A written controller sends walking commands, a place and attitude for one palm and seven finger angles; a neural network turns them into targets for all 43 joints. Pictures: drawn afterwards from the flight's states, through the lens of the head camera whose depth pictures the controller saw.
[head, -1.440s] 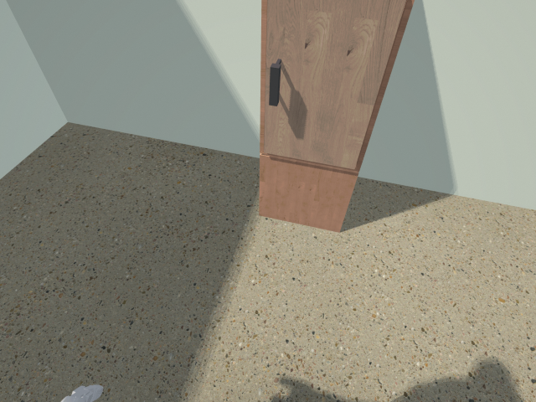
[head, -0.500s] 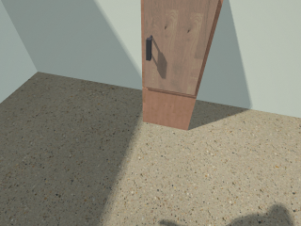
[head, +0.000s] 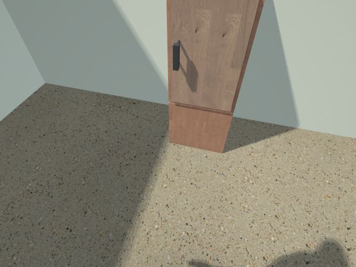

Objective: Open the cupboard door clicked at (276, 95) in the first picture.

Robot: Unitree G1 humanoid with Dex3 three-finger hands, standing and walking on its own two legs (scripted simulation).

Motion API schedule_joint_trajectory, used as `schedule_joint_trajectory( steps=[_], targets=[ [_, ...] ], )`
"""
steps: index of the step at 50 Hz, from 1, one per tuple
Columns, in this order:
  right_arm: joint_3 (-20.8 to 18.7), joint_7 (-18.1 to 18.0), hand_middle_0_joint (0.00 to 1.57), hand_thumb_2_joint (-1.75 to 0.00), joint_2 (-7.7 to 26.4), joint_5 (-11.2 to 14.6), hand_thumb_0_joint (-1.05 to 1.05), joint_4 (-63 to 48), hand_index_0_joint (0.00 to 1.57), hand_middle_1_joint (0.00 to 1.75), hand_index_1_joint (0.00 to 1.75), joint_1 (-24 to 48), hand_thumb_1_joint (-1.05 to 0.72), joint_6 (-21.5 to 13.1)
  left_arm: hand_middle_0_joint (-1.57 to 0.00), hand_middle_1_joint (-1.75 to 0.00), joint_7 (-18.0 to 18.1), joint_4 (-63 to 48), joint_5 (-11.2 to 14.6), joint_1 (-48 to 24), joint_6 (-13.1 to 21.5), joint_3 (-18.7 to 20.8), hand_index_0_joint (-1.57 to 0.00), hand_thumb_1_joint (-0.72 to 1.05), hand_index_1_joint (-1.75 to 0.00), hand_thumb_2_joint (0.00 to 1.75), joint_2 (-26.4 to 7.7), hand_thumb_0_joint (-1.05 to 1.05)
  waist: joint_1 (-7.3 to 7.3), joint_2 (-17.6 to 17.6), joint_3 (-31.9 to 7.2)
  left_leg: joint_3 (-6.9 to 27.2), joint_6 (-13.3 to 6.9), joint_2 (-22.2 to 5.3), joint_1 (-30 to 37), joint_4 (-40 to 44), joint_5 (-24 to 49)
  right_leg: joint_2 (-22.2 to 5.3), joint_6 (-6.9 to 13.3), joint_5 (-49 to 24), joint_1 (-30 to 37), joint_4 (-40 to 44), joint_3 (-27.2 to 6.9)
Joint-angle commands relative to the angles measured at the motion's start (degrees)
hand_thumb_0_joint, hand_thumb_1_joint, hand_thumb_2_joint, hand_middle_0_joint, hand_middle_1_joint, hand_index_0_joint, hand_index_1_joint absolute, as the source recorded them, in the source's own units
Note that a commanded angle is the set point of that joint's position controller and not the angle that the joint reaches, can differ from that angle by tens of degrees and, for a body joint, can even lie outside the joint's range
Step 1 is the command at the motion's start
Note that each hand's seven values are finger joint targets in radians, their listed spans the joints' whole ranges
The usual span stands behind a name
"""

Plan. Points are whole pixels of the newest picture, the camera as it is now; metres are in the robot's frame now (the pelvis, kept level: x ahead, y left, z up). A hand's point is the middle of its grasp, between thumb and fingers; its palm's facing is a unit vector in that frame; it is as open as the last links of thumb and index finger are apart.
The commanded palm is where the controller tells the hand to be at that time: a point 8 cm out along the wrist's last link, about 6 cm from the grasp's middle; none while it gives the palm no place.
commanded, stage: turn to face it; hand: left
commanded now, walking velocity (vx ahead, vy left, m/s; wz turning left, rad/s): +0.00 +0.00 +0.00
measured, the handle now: (177, 55) +1.03 +0.07 -0.04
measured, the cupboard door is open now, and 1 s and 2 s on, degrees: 0 0 0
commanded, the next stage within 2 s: take the last steps up to it in 0.52 s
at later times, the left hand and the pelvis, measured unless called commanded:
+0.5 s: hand out of the picture +0.06 +0.21 -0.17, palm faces -0.10 -0.96 -0.27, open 7.4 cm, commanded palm none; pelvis -0.01 +0.00 -0.01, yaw -5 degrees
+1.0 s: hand out of the picture +0.11 +0.19 -0.17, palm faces -0.18 -0.96 -0.19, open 7.4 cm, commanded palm none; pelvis +0.04 +0.01 -0.01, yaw -10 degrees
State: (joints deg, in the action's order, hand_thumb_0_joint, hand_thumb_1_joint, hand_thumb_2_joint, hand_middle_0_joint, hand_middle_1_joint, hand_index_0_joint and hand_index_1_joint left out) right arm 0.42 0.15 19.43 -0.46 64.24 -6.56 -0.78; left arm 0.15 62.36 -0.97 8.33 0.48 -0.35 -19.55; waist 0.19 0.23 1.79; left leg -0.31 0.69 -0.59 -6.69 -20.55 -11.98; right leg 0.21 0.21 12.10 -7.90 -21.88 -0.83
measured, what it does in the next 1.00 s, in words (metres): lifts its right foot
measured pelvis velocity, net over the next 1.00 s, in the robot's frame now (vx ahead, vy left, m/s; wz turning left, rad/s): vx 0.04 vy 0.01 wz -0.18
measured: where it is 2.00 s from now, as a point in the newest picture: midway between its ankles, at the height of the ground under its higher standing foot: (184, 245)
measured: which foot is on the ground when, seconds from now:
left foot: down 0.00-1.00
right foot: down 0.00-0.80, up 0.82-1.00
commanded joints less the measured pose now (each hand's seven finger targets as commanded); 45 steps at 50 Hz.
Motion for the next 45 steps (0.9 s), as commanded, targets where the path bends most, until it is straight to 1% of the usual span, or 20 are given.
schedule_joint_trajectory(
  steps=[1,9,12,16,21,25,28,31,33,34,35,36,37,38,39,40,41,42,43,45],
  targets=[
    [-2.2,-1.0,0.20,-0.90,11.8,0.0,0.00,-3.8,0.20,0.30,0.30,2.7,-0.90,-1.3,-0.20,-0.30,0.6,-3.7,0.3,-2.2,1.4,2.3,-0.20,0.90,-0.30,0.90,-11.8,0.00,-0.25,0.3,-3.7,5.1,-2.0,-6.3,0.8,3.1,8.7,-7.1,1.7,-10.4,0.1,3.8,-6.1],
    [-2.5,-1.2,0.20,-0.90,11.8,0.0,0.00,-4.1,0.20,0.30,0.30,2.5,-0.90,-1.2,-0.20,-0.30,0.5,-4.1,0.3,-2.4,1.1,2.6,-0.20,0.90,-0.30,0.90,-12.0,0.00,-0.34,-0.2,-3.5,4.0,-1.8,-6.7,1.6,2.2,9.1,-6.7,2.0,-12.8,-0.7,3.2,-6.9],
    [-2.2,-1.4,0.20,-0.90,9.0,0.0,0.00,-4.4,0.20,0.30,0.30,0.9,-0.90,-0.8,-0.20,-0.30,0.6,-4.4,0.3,-1.0,0.3,2.4,-0.20,0.90,-0.30,0.90,-9.2,0.00,-0.40,-0.2,-4.1,2.6,-1.4,-7.0,1.5,0.5,9.9,-6.4,1.8,-15.1,-1.4,1.1,-7.4],
    [-1.9,-1.6,0.20,-0.90,5.3,-0.1,0.00,-5.2,0.20,0.30,0.30,-1.3,-0.90,0.1,-0.20,-0.30,0.7,-5.1,0.2,1.3,-1.1,2.0,-0.20,0.90,-0.30,0.90,-5.7,0.00,-0.43,-0.5,-2.7,1.4,-1.0,-7.2,-0.3,-1.1,7.0,-5.6,1.3,-13.3,-4.2,-1.1,-8.2],
    [-2.7,-1.8,0.20,-0.90,4.3,-0.2,0.00,-6.8,0.20,0.30,0.30,-2.9,-0.90,0.5,-0.20,-0.30,0.7,-7.1,0.0,3.3,-1.5,2.4,-0.20,0.90,-0.30,0.90,-4.6,0.00,-0.37,-0.4,-2.4,0.5,-1.3,-7.6,-1.8,-3.5,4.4,-4.6,1.5,-12.4,-7.4,-4.0,-9.4],
    [-3.4,-1.8,0.20,-0.90,3.2,-0.1,0.00,-7.9,0.20,0.30,0.30,-3.7,-0.90,0.7,-0.20,-0.30,0.6,-8.8,-0.1,4.1,-1.8,2.9,-0.20,0.90,-0.30,0.90,-3.6,0.00,-0.32,-0.9,-1.8,0.4,-1.8,-7.9,-4.0,-4.5,-0.1,-3.8,1.9,-9.0,-9.9,-5.7,-10.3],
    [-3.8,-1.8,0.20,-0.90,2.0,-0.1,0.00,-8.5,0.20,0.30,0.30,-4.8,-0.90,0.8,-0.20,-0.30,0.7,-9.6,-0.3,4.9,-1.6,3.3,-0.20,0.90,-0.30,0.90,-3.2,0.00,-0.58,1.4,-3.1,-0.8,-1.6,-7.0,-4.6,-7.6,-2.1,-4.5,2.6,-8.4,-10.6,-5.6,-12.4],
    [-3.9,-1.8,0.20,-0.90,-0.3,0.0,0.00,-8.3,0.20,0.30,0.30,-6.8,-0.90,0.9,-0.20,-0.30,0.9,-10.0,-0.3,5.2,-1.6,3.6,-0.20,0.90,-0.30,0.90,-2.9,0.00,-1.10,3.7,-3.1,-2.4,-1.0,-5.0,-5.4,-11.3,-5.9,-6.7,4.2,-5.3,-12.5,-2.8,-16.5],
    [-3.6,-1.5,0.20,-0.90,-1.3,-0.3,0.00,-7.4,0.20,0.30,0.30,-8.7,-0.90,0.8,-0.20,-0.30,0.9,-9.4,-0.4,7.0,-1.4,3.8,-0.20,0.90,-0.30,0.90,-2.4,0.00,-0.67,6.0,-4.2,-2.9,-0.9,-3.6,-5.7,-12.4,-13.2,-6.7,5.2,10.8,-11.5,1.2,-18.6],
    [-3.6,-1.2,0.20,-0.90,-1.6,-0.5,0.00,-7.0,0.20,0.30,0.30,-9.2,-0.90,0.7,-0.20,-0.30,0.7,-9.3,-0.4,7.4,-1.5,4.0,-0.20,0.90,-0.30,0.90,-2.4,0.00,-0.35,6.4,-2.2,-3.0,-1.0,-3.1,-6.8,-12.7,-15.9,-6.4,5.6,21.1,-13.2,3.5,-19.6],
    [-3.6,-1.0,0.20,-0.90,-1.9,-0.7,0.00,-6.6,0.20,0.30,0.30,-10.2,-0.90,0.6,-0.20,-0.30,0.6,-9.4,-0.5,7.4,-1.7,4.2,-0.20,0.90,-0.30,0.90,-2.2,0.00,-0.54,6.9,-0.2,-3.0,-1.2,-2.7,-7.0,-12.5,-17.8,-6.1,5.9,27.6,-15.8,5.0,-20.1],
    [-3.6,-0.9,0.20,-0.90,-2.1,-0.9,0.00,-6.0,0.20,0.30,0.30,-11.9,-0.90,0.5,-0.20,-0.30,0.4,-9.6,-0.5,6.7,-1.7,4.4,-0.20,0.90,-0.30,0.90,-1.9,0.00,-1.27,6.6,1.3,-2.5,-1.6,-2.9,-6.1,-11.2,-19.3,-5.4,5.7,30.1,-18.3,4.9,-19.3],
    [-3.8,-0.8,0.20,-0.90,-2.2,-1.0,0.00,-5.3,0.20,0.30,0.30,-13.7,-0.90,0.2,-0.20,-0.30,0.3,-9.8,-0.4,6.2,-1.6,4.5,-0.20,0.90,-0.30,0.90,-0.9,0.00,-1.88,4.2,2.5,-1.0,-2.3,-3.8,-4.6,-8.5,-20.8,-4.0,5.4,29.8,-20.7,2.9,-17.4],
    [-3.9,-0.9,0.20,-0.90,-1.5,-1.1,0.00,-4.6,0.20,0.30,0.30,-15.6,-0.90,-0.1,-0.20,-0.30,0.1,-10.0,-0.4,5.5,-1.4,4.4,-0.20,0.90,-0.30,0.90,0.3,0.00,-2.70,-0.4,3.3,2.8,-3.7,-6.5,-2.0,-3.9,-24.5,-1.3,4.5,28.2,-24.0,-2.7,-13.7],
    [-4.4,-1.1,0.20,-0.90,0.2,-1.4,0.00,-3.9,0.20,0.30,0.30,-18.7,-0.90,-0.6,-0.20,-0.30,-0.2,-10.6,-0.4,4.1,-1.1,4.1,-0.20,0.90,-0.30,0.90,2.5,0.00,-4.01,-8.0,4.6,11.4,-6.5,-12.1,-0.3,4.5,-31.0,2.7,2.8,23.8,-27.7,-13.6,-6.9],
    [-5.0,-1.4,0.20,-0.90,2.7,-1.4,0.00,-3.3,0.20,0.30,0.30,-20.8,-0.90,-1.1,-0.20,-0.30,-0.4,-11.2,-0.4,2.8,-0.5,4.0,-0.20,0.90,-0.30,0.90,5.1,0.00,-4.71,-14.4,5.0,21.5,-10.6,-20.6,0.9,12.6,-35.8,3.9,1.4,15.2,-30.5,-26.8,0.6],
    [-5.0,-1.5,0.20,-0.90,2.2,-1.1,0.00,-3.5,0.20,0.30,0.30,-20.7,-0.90,-1.6,-0.20,-0.30,-0.5,-11.3,-0.8,1.6,-0.4,4.1,-0.20,0.90,-0.30,0.90,4.9,0.00,-4.56,-11.6,5.5,22.9,-12.2,-23.3,0.1,15.1,-32.1,0.1,1.4,14.1,-31.8,-35.0,-0.2],
    [-4.5,-1.5,0.20,-0.90,0.6,-0.9,0.00,-3.8,0.20,0.30,0.30,-19.3,-0.90,-2.0,-0.20,-0.30,-0.8,-10.8,-0.9,2.2,0.0,4.3,-0.20,0.90,-0.30,0.90,4.8,0.00,-3.19,-6.3,5.8,19.0,-11.9,-22.1,-2.1,14.8,-27.9,-2.3,1.4,12.8,-30.4,-36.8,0.0],
    [-4.0,-1.5,0.20,-0.90,-0.4,-1.0,0.00,-3.8,0.20,0.30,0.30,-18.6,-0.90,-2.4,-0.20,-0.30,-1.2,-10.3,-0.9,2.4,0.2,4.3,-0.20,0.90,-0.30,0.90,5.3,0.00,-2.45,-5.2,6.3,15.5,-11.3,-20.5,-3.0,13.9,-22.9,-3.5,1.1,11.8,-29.3,-35.6,0.8],
    [-3.7,-1.6,0.20,-0.90,-1.2,-1.2,0.00,-3.1,0.20,0.30,0.30,-18.6,-0.90,-2.8,-0.20,-0.30,-1.5,-9.8,-0.8,3.0,0.2,3.9,-0.20,0.90,-0.30,0.90,7.3,0.00,-1.80,-6.1,7.6,8.0,-10.4,-17.5,-3.6,12.2,-13.1,-4.6,0.4,10.7,-25.2,-29.6,3.5]
  ],
)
